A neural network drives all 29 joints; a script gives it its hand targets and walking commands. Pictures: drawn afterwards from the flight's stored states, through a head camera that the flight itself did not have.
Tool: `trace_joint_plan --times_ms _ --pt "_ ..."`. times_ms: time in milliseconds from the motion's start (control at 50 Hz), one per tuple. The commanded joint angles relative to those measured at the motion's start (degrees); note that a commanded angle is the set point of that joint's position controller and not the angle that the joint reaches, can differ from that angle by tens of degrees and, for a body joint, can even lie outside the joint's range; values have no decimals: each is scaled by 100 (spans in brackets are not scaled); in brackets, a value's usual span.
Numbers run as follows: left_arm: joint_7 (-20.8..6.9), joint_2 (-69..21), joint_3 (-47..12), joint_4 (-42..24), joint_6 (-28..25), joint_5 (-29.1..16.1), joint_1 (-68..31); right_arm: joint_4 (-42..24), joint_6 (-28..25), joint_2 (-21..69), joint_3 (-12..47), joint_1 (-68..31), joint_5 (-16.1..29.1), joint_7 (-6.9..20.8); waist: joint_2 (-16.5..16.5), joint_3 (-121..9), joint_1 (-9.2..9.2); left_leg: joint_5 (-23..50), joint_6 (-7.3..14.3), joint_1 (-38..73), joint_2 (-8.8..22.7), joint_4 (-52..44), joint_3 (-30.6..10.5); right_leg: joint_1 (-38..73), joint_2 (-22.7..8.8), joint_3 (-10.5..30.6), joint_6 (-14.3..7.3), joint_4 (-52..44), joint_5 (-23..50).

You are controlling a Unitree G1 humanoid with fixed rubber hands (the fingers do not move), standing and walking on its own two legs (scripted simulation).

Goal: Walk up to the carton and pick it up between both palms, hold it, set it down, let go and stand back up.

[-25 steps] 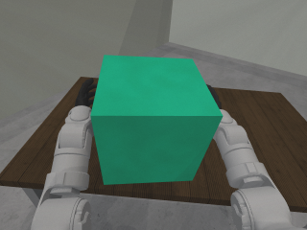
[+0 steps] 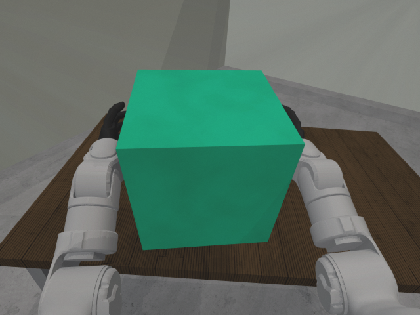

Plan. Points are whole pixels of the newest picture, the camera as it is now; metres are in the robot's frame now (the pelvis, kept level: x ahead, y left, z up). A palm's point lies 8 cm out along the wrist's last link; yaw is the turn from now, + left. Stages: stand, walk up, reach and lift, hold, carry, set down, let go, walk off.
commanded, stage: reach and lift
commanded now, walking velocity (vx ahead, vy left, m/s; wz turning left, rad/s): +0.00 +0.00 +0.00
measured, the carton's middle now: (204, 157) +0.39 +0.01 +0.18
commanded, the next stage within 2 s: hold in 0.72 s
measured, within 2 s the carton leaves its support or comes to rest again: neither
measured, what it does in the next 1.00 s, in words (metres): stands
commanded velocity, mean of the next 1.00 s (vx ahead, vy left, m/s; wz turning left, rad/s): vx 0.00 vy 0.00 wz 0.00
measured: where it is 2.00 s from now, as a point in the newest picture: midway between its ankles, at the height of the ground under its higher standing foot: outside the picture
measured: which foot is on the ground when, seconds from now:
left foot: down 0.00-1.00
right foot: down 0.00-1.00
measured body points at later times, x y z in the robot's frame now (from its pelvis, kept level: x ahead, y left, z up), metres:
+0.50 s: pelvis +0.00 +0.00 +0.00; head -0.07 +0.01 +0.45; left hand +0.38 +0.19 +0.23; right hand +0.40 -0.15 +0.24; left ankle +0.00 +0.12 -0.74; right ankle +0.03 -0.14 -0.74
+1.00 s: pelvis -0.01 +0.00 +0.00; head -0.09 +0.01 +0.44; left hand +0.37 +0.18 +0.25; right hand +0.38 -0.15 +0.26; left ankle +0.00 +0.12 -0.74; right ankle +0.03 -0.14 -0.74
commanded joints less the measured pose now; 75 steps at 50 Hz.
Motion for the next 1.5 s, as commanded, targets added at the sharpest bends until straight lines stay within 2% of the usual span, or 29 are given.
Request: trace_joint_plan --times_ms 0,80,140,180,220,240,360,520,680,860,980,1060,1100,1120,1160,1240,1380,1480 --pt "-1204 -3826 -2661 -1280 -147 -1072 -5368 -1754 -304 3688 1551 -5833 881 627 181 -2528 -730 1526 -288 615 -428 -511 -170 1725 323 149 -1 -86 1267" --pt "-1222 -3862 -2519 -897 -139 -1063 -5554 -1607 -353 3796 1453 -6284 771 710 91 -2445 -642 1075 -180 434 -421 -615 -131 1555 301 129 -25 -137 784" --pt "-1253 -3840 -2430 -705 -162 -1108 -5850 -1314 -364 3842 1271 -6398 646 765 44 -2347 -688 600 -135 313 -408 -728 -96 1405 265 131 -40 -190 350" --pt "-1264 -3815 -2359 -628 -194 -1117 -5987 -1174 -369 3936 1244 -6441 596 790 -22 -2350 -675 403 -85 239 -415 -777 -77 1385 245 131 -34 -203 214" --pt "-1238 -3886 -2418 -708 -226 -1160 -6118 -1148 -398 3939 1238 -6511 621 818 97 -2552 -678 498 -115 267 -408 -765 -77 1416 254 138 -55 -176 293" --pt "-1228 -3861 -2360 -639 -224 -1145 -6086 -1092 -382 3924 1235 -6508 616 825 51 -2497 -657 472 -100 255 -410 -784 -77 1416 265 122 -53 -177 271" --pt "-1237 -3800 -2338 -640 -175 -1128 -6057 -868 -305 3804 1226 -6348 648 799 94 -2473 -749 693 -132 308 -404 -749 -105 1535 269 139 -53 -165 577" --pt "-1204 -3795 -2519 -1156 -80 -1203 -5997 -1481 -216 3774 1532 -6375 982 697 163 -2951 -704 1494 -211 483 -452 -529 -138 1968 334 155 -30 -16 1495" --pt "-1119 -3771 -2720 -1830 46 -1366 -6101 -1912 12 3758 1778 -6195 1322 591 317 -3315 -747 2085 -321 640 -457 -332 -204 2172 377 228 -16 92 2110" --pt "-1159 -3695 -2500 -1631 293 -1260 -6068 -1758 292 3699 1691 -6319 1445 559 280 -2863 -686 1790 -298 443 -435 -418 -204 1978 379 264 -26 18 1737" --pt "-1244 -3642 -2193 -1034 386 -1107 -6251 -1257 367 3667 1400 -6629 1266 613 230 -2303 -644 807 -186 147 -396 -662 -169 1597 340 259 -83 -121 711" --pt "-1266 -3679 -2117 -749 371 -1109 -6386 -1217 300 3731 1313 -6947 1171 688 133 -2287 -612 336 -97 -27 -365 -784 -158 1510 324 242 -110 -145 288" --pt "-1262 -3724 -2153 -655 329 -1174 -6541 -1152 268 3743 1212 -7018 1081 713 172 -2312 -672 82 -88 -116 -351 -845 -159 1462 311 245 -116 -160 107" --pt "-1265 -3695 -2095 -613 319 -1148 -6557 -1130 258 3818 1221 -7045 1060 723 116 -2268 -640 27 -48 -166 -360 -858 -140 1463 304 234 -101 -159 70" --pt "-1248 -3727 -2169 -620 280 -1191 -6665 -1059 234 3777 1163 -7065 1020 750 226 -2337 -681 -52 -73 -209 -324 -902 -162 1469 306 214 -111 -120 61" --pt "-1259 -3641 -2058 -538 252 -1151 -6631 -809 247 3788 1151 -6882 980 766 139 -2294 -664 -70 -56 -212 -333 -921 -149 1482 299 224 -96 -150 29" --pt "-1232 -3645 -2245 -1022 241 -1264 -6518 -1138 267 3796 1369 -6689 1198 700 207 -2791 -677 881 -148 160 -399 -667 -151 1743 333 243 -80 -65 927" --pt "-1215 -3660 -2425 -1513 288 -1360 -6348 -1672 339 3738 1602 -6511 1471 589 264 -3218 -709 1700 -252 411 -434 -440 -184 2083 387 265 -48 59 1794"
